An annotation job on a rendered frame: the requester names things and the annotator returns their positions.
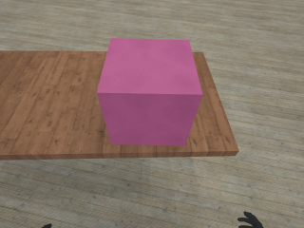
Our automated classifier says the table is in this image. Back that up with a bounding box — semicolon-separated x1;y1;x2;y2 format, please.
0;50;239;161

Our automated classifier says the carton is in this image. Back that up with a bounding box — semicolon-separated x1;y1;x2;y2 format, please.
97;38;203;145

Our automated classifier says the right robot hand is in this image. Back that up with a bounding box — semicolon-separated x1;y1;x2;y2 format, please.
237;211;264;228

